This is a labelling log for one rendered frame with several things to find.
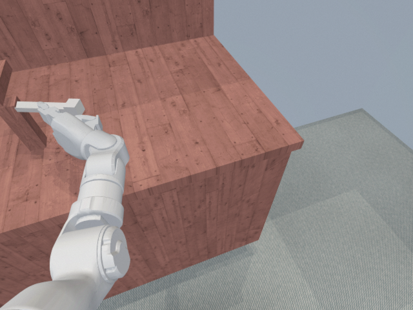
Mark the tap lever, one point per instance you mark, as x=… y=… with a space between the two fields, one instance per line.
x=72 y=106

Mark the robot left hand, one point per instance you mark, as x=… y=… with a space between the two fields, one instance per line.
x=69 y=130

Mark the robot left forearm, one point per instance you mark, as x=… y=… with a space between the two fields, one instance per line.
x=102 y=185

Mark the counter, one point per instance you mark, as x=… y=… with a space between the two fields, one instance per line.
x=207 y=148

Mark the left robot upper arm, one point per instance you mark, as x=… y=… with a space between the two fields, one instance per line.
x=85 y=264

